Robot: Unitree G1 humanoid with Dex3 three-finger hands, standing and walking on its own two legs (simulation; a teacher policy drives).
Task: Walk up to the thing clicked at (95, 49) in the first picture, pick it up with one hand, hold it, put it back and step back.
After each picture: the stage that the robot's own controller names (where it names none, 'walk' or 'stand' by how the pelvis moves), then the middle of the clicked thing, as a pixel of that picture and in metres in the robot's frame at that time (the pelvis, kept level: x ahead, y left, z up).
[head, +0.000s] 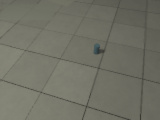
stand; (96, 49) +1.31 -0.14 -0.72
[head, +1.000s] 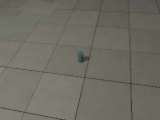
walk; (80, 57) +1.19 +0.12 -0.70
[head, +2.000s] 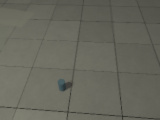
walk; (62, 85) +0.79 +0.25 -0.71
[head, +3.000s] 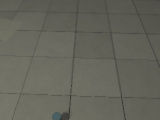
walk; (57, 119) +0.47 +0.20 -0.69
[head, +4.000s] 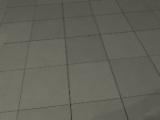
stand; out of the picture +0.40 +0.20 -0.71
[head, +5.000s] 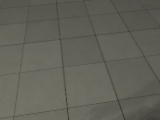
stand; out of the picture +0.36 +0.20 -0.72
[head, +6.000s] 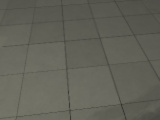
stand; out of the picture +0.35 +0.19 -0.72
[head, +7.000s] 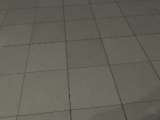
stand; out of the picture +0.36 +0.19 -0.72
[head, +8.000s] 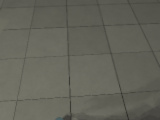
go down; out of the picture +0.39 +0.17 -0.71
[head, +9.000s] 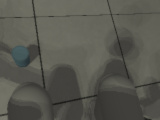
go down; (21, 57) +0.46 +0.19 -0.29
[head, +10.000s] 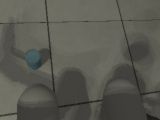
approach; (33, 60) +0.47 +0.18 -0.30
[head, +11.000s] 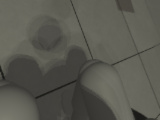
close in; out of the picture +0.45 +0.22 -0.23
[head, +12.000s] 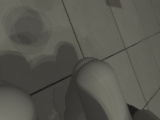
close; out of the picture +0.44 +0.23 -0.23
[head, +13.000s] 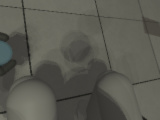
lift; out of the picture +0.39 +0.25 -0.15
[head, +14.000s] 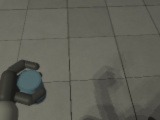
lift; (33, 88) +0.33 +0.17 +0.02
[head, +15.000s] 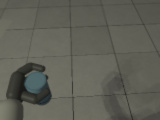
hold; (39, 89) +0.33 +0.16 +0.01
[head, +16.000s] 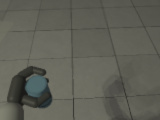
hold; (40, 92) +0.32 +0.17 +0.01
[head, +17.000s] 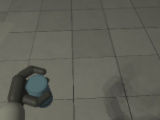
crouch; (40, 92) +0.32 +0.17 +0.01
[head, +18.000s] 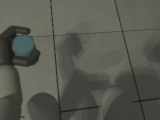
crouch; (26, 51) +0.45 +0.17 -0.08
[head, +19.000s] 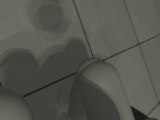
lower; out of the picture +0.45 +0.25 -0.23
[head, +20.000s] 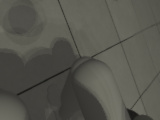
lower; out of the picture +0.45 +0.26 -0.24
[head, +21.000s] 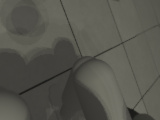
lower; out of the picture +0.46 +0.25 -0.24
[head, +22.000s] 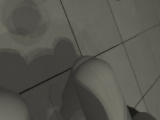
lower; out of the picture +0.46 +0.24 -0.24
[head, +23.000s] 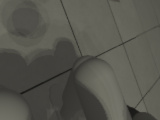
loosen; out of the picture +0.46 +0.24 -0.24
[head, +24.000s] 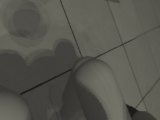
withdraw; out of the picture +0.45 +0.24 -0.25
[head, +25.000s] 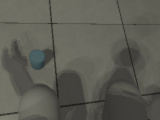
stand; (37, 60) +0.46 +0.18 -0.31
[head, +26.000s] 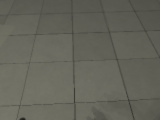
stand; out of the picture +0.38 +0.15 -0.65
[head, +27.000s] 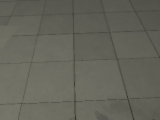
stand; out of the picture +0.41 +0.16 -0.66
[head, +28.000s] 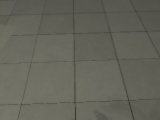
stand; out of the picture +0.39 +0.16 -0.66
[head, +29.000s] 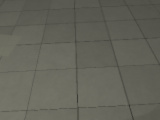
stand; out of the picture +0.40 +0.17 -0.72
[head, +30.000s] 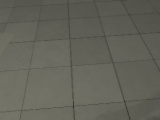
stand; out of the picture +0.39 +0.18 -0.72
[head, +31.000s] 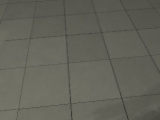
walk; out of the picture +0.38 +0.19 -0.72
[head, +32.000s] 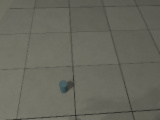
walk; (63, 86) +0.63 +0.15 -0.70
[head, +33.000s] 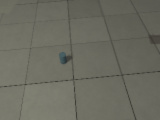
stand; (63, 58) +1.00 +0.25 -0.69
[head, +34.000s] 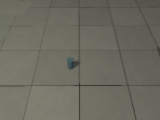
stand; (70, 63) +1.00 +0.16 -0.70
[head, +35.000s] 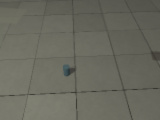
stand; (66, 70) +0.98 +0.17 -0.73
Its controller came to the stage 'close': yes
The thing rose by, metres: 0.72
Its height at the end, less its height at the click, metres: +0.00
